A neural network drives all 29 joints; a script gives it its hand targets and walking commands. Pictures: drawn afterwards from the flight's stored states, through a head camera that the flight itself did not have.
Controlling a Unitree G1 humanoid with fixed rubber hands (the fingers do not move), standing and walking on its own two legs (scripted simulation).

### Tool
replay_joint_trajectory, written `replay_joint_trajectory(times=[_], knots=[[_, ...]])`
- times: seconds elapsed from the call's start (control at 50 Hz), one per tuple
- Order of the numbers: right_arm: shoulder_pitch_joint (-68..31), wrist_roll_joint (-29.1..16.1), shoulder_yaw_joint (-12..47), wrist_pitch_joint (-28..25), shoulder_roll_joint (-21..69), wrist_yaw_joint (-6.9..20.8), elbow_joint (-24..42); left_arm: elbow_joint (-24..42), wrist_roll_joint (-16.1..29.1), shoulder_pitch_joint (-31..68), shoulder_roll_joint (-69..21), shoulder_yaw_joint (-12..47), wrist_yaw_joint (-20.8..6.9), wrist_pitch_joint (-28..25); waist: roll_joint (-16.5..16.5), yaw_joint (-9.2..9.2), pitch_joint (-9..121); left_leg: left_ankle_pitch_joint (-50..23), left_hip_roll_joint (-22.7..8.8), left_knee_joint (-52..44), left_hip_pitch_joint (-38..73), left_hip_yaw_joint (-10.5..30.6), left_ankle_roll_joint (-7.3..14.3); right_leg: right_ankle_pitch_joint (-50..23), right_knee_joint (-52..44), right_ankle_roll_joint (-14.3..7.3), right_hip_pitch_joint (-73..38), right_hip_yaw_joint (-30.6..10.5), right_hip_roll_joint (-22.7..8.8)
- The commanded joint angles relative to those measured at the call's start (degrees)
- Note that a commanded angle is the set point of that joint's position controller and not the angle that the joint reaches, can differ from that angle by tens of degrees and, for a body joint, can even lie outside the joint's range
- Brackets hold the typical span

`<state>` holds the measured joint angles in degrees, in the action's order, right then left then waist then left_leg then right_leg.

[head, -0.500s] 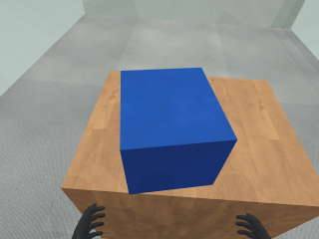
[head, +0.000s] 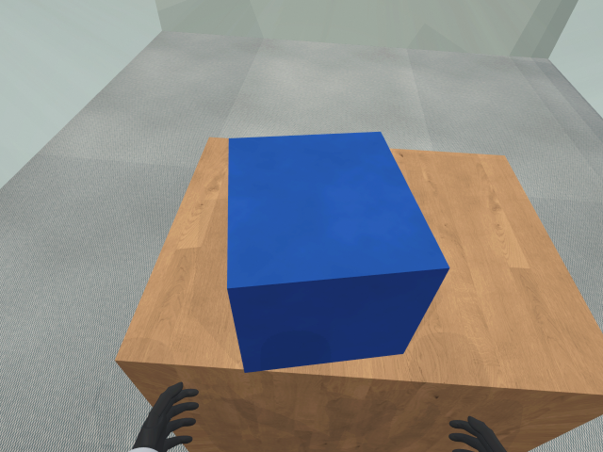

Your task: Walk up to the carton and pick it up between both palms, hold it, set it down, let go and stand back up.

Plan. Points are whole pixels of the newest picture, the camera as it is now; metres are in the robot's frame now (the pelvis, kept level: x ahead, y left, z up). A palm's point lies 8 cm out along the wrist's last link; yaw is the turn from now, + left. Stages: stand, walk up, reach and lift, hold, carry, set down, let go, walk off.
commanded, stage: let go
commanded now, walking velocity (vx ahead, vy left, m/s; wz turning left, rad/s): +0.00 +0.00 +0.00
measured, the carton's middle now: (316, 246) +0.44 +0.04 +0.01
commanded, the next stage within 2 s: stand in 0.22 s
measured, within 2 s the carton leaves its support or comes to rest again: neither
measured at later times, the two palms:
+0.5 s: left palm out of the picture +0.08 +0.28 -0.10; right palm out of the picture +0.12 -0.24 -0.10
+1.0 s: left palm out of the picture +0.04 +0.30 -0.12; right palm out of the picture +0.10 -0.24 -0.11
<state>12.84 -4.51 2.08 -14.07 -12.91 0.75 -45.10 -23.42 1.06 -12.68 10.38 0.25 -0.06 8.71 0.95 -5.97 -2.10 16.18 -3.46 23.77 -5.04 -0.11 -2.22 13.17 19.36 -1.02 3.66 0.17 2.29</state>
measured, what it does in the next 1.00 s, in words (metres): stands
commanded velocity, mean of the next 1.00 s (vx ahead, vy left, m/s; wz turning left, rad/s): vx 0.00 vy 0.00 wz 0.00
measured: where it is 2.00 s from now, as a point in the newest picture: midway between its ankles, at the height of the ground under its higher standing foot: outside the picture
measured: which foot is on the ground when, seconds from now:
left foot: down 0.00-1.00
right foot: down 0.00-1.00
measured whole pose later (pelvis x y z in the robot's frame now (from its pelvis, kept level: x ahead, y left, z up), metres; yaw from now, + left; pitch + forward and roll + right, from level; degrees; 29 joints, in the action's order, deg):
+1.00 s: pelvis -0.01 +0.00 +0.00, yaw +0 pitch -1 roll -1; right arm 12.8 -1.6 1.9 -1.6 -14.5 0.3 -49.9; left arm -56.0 0.6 -9.4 19.0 -1.0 0.1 -1.4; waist -0.1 -6.0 -2.1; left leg 15.2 -2.5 23.8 -7.0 -0.1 -1.6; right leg 13.5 21.5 -0.6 6.5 0.2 1.3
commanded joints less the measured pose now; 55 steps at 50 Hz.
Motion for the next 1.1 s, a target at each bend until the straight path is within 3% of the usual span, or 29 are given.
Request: replay_joint_trajectory(times=[0.0, 0.02, 0.1, 0.2, 0.22, 0.24, 0.32, 0.36, 0.38, 0.4, 0.42, 0.44, 0.48, 0.5, 0.54, 0.56, 0.62, 0.64, 0.66, 0.76, 0.8, 0.82, 0.84, 0.88, 0.92, 0.94, 0.98, 1.02, 1.08], knots=[[-8.37, 3.82, -6.33, -1.92, -1.80, -1.19, 4.91, 5.04, -2.57, 5.55, 7.66, -1.18, -0.11, -1.12, -1.87, 7.24, 0.15, -15.56, 3.98, -2.54, 5.96, -1.71, 0.50, -12.07, -3.26, -0.12, 3.48, 1.42, -1.48], [-9.05, 3.97, -6.92, -1.93, -1.94, -1.29, 5.41, 4.76, -2.43, 6.30, 8.03, -1.30, -0.04, -1.09, -0.34, 7.13, -0.36, -15.02, 4.13, -2.50, 5.51, -1.56, 1.01, -11.67, -3.00, 0.11, 4.36, 1.75, -1.57], [-8.62, 3.79, -7.24, -1.12, -2.19, -1.10, 4.17, 4.69, -2.48, 6.72, 7.38, -0.91, 0.05, -0.73, -2.94, 7.45, -0.73, -13.51, 3.57, -3.15, 5.38, -1.42, 0.68, -10.06, -3.08, -0.24, 3.83, 1.63, -1.69], [-9.06, 4.48, -7.25, -1.21, -2.95, -0.92, 5.10, 3.64, -2.27, 6.02, 7.18, -0.47, -0.10, -0.90, -1.39, 7.21, -0.28, -14.77, 3.83, -3.05, 5.45, -1.96, 0.72, -11.19, -2.93, -0.18, 3.63, 1.73, -1.42], [-2.96, 7.66, -7.07, 4.77, -15.68, -1.90, 3.79, -4.96, -4.40, 2.46, 17.49, -6.63, 1.41, -5.40, 0.36, 3.10, -1.56, -28.74, -2.67, -2.23, -8.25, 4.01, 2.09, -14.41, 3.56, -0.20, 1.43, -1.33, -6.44], [-3.66, 7.39, -7.36, 6.73, -16.28, -1.90, 5.17, -5.33, -3.53, 1.94, 18.31, -5.94, 1.64, -6.82, 1.09, 3.49, 0.83, -23.00, -2.45, -1.98, -7.24, 3.62, 2.08, -12.25, 2.41, -0.06, 0.93, -2.73, -6.97], [-2.58, 6.44, -7.32, 9.74, -16.09, -2.01, 4.56, -10.63, -2.71, 2.54, 17.09, -4.66, 0.48, -9.84, -4.10, 4.51, 4.25, -18.79, -1.66, -2.39, -4.79, 3.53, 2.99, -12.59, 2.13, -0.14, 0.69, -3.75, -7.65], [-2.85, 6.41, -7.38, 10.18, -16.54, -1.93, 4.41, -13.23, -2.78, 3.61, 17.71, -4.54, 0.35, -10.69, -2.37, 5.00, 4.70, -19.44, -2.19, -2.43, -3.74, 4.62, 3.64, -13.18, 2.34, -0.29, 1.29, -3.58, -7.88], [-3.90, 6.43, -7.02, 10.42, -15.86, -1.60, 4.90, -14.35, -3.02, 4.31, 17.29, -4.15, 0.25, -10.60, -1.53, 4.01, 5.53, -20.17, -1.89, -1.95, -3.23, 4.00, 3.19, -13.14, 2.09, 0.13, 1.81, -2.51, -7.32], [-2.93, 6.31, -6.72, 10.72, -15.38, -1.35, 4.09, -16.47, -3.20, 3.36, 18.18, -4.55, 0.35, -10.89, -2.79, 4.52, 5.16, -18.33, -1.85, -2.53, -3.09, 3.84, 3.46, -13.35, 1.75, -0.19, 1.68, -3.54, -7.65], [-4.02, 6.17, -6.73, 10.65, -16.02, -1.46, 3.91, -17.51, -2.82, 3.34, 17.67, -4.00, 0.20, -10.80, -1.83, 4.32, 4.45, -17.20, -2.06, -2.52, -3.34, 4.47, 3.43, -13.10, 1.04, -0.10, 1.94, -3.83, -7.56], [-2.58, 6.01, -7.01, 11.08, -16.44, -1.29, 3.36, -18.93, -2.68, 3.51, 19.02, -4.06, 0.17, -11.03, -3.06, 5.31, 5.01, -18.75, -1.89, -1.89, -3.56, 4.04, 3.70, -15.40, 1.35, -0.21, 0.87, -3.98, -8.18], [-3.03, 5.87, -6.44, 11.28, -16.02, -1.25, 2.68, -20.58, -2.78, 3.84, 19.28, -3.94, 0.13, -11.04, -1.25, 5.26, 3.95, -17.95, -2.13, -2.91, -3.06, 4.26, 3.84, -16.94, 1.08, 0.08, 1.96, -4.56, -8.26], [-3.41, 5.92, -6.77, 11.32, -17.11, -1.15, 2.26, -21.59, -2.48, 3.66, 19.80, -3.81, 0.44, -11.36, -2.91, 4.24, 6.01, -18.55, -2.47, -2.50, -2.97, 4.82, 4.05, -16.15, 1.06, -0.34, 0.48, -4.67, -8.29], [-2.40, 5.94, -6.37, 11.55, -15.77, -1.13, 1.83, -23.63, -2.82, 3.66, 21.06, -4.01, 0.51, -11.68, -0.31, 5.43, 3.85, -18.47, -2.45, -2.79, -1.87, 4.63, 4.21, -17.14, 1.08, -0.22, 2.07, -4.65, -8.37], [-3.44, 6.18, -6.20, 11.64, -16.89, -1.43, 1.28, -24.41, -2.62, 3.88, 21.11, -3.91, 0.35, -11.70, -3.60, 4.56, 3.90, -18.51, -2.75, -2.99, -2.74, 4.54, 4.35, -16.63, 0.86, -0.33, 1.96, -5.48, -8.78], [-3.16, 5.92, -6.34, 11.77, -17.00, -1.38, 1.05, -26.57, -2.64, 4.07, 21.32, -3.90, 0.36, -11.61, -1.46, 5.00, 5.56, -20.76, -2.79, -3.70, -1.03, 5.01, 4.22, -17.55, 1.54, -0.51, 1.50, -4.26, -8.56], [-3.37, 6.14, -6.20, 11.79, -17.11, -1.54, 0.71, -27.09, -2.47, 4.05, 21.55, -3.80, 0.30, -11.54, -3.94, 4.72, 3.82, -19.80, -2.36, -2.92, -2.81, 4.68, 4.24, -17.61, 0.80, -0.67, 1.30, -5.21, -8.56], [-3.30, 5.80, -6.34, 12.01, -17.39, -1.64, 0.49, -27.60, -2.37, 3.90, 21.69, -3.94, 0.17, -11.64, -2.38, 4.87, 4.00, -19.50, -2.65, -3.63, -2.15, 5.12, 4.17, -16.76, 0.42, -0.40, 1.17, -4.34, -8.61], [-4.25, 6.08, -5.92, 11.99, -16.75, -1.54, -0.29, -29.61, -2.64, 4.97, 21.94, -3.56, 0.48, -11.67, -4.92, 5.00, 3.64, -19.31, -2.72, -3.62, -2.00, 5.00, 4.28, -16.54, 0.09, -0.43, 1.59, -5.07, -8.92], [-3.41, 5.37, -5.78, 12.04, -17.25, -1.60, -0.98, -30.46, -2.46, 4.26, 21.06, -3.05, 0.45, -11.54, -2.88, 4.73, 4.35, -20.21, -3.14, -3.65, -1.59, 5.17, 4.43, -16.80, 0.09, -0.61, 0.83, -4.47, -8.69], [-3.65, 5.63, -6.00, 12.15, -17.18, -1.63, -1.33, -30.81, -2.42, 4.83, 21.65, -3.24, 0.37, -11.78, -3.71, 4.69, 3.22, -18.97, -2.50, -4.21, -2.99, 4.81, 4.36, -16.88, -0.42, -0.03, 0.20, -4.76, -8.82], [-3.19, 5.75, -6.14, 11.97, -17.32, -1.67, -1.51, -31.12, -2.31, 5.27, 21.91, -3.32, 0.49, -11.85, -1.12, 5.39, 3.93, -19.88, -3.02, -4.60, -1.68, 5.82, 4.68, -17.48, 0.04, -0.46, 0.58, -5.09, -9.02], [-2.85, 5.36, -5.79, 11.89, -17.25, -1.54, -1.77, -31.53, -2.20, 5.45, 21.44, -2.94, 0.48, -11.50, -1.59, 5.18, 2.90, -22.06, -3.03, -4.49, -2.12, 5.67, 4.66, -18.39, 0.51, -0.46, 0.22, -4.65, -9.17], [-3.75, 5.67, -6.05, 11.83, -17.38, -1.68, -1.70, -32.26, -1.94, 4.84, 20.90, -2.83, 0.29, -11.53, -5.60, 4.74, 3.90, -20.33, -2.90, -4.28, -1.80, 4.92, 4.60, -17.23, 0.07, -0.31, 0.56, -4.94, -9.47], [-4.00, 5.63, -5.89, 11.76, -16.74, -1.49, -2.08, -32.19, -2.28, 6.06, 21.84, -3.13, 0.48, -11.56, -2.90, 4.88, 3.65, -20.83, -3.00, -4.80, -2.03, 5.85, 4.67, -16.67, 0.47, -0.33, 0.09, -4.22, -8.96], [-3.87, 5.66, -6.20, 11.71, -18.06, -1.83, -2.49, -32.60, -2.02, 5.64, 21.58, -3.12, 0.32, -11.62, -3.63, 4.47, 2.43, -19.76, -2.74, -4.67, -2.63, 5.49, 4.54, -16.96, -0.43, -0.40, 0.27, -4.64, -9.09], [-4.70, 5.77, -5.88, 11.97, -16.94, -1.54, -2.63, -33.28, -2.08, 5.80, 21.28, -3.00, 0.48, -11.50, -1.96, 4.45, 3.75, -20.82, -3.21, -4.34, -1.02, 5.56, 4.90, -17.07, 0.26, -0.59, 0.75, -4.37, -9.26], [-3.67, 5.86, -5.48, 12.18, -16.41, -1.52, -3.70, -34.01, -1.98, 5.78, 21.36, -2.85, 0.48, -11.75, -3.54, 4.41, 2.90, -20.05, -3.58, -5.10, -1.59, 5.53, 4.95, -16.55, -0.38, -0.78, 0.11, -5.54, -9.93]])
